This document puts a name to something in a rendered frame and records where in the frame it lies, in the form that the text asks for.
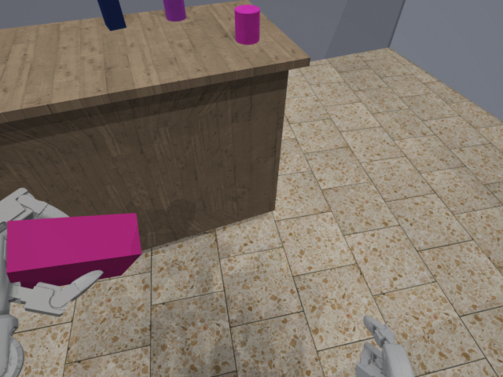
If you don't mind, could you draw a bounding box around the left robot hand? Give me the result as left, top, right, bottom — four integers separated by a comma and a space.
0, 188, 104, 317

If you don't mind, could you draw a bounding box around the right robot hand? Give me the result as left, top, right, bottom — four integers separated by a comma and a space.
355, 315, 415, 377

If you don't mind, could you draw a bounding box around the sponge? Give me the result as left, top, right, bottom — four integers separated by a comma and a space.
6, 213, 141, 289

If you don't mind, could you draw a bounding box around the left robot forearm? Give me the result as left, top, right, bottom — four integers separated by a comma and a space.
0, 314, 24, 377

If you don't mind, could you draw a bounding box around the table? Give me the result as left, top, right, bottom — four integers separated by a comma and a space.
0, 0, 310, 251

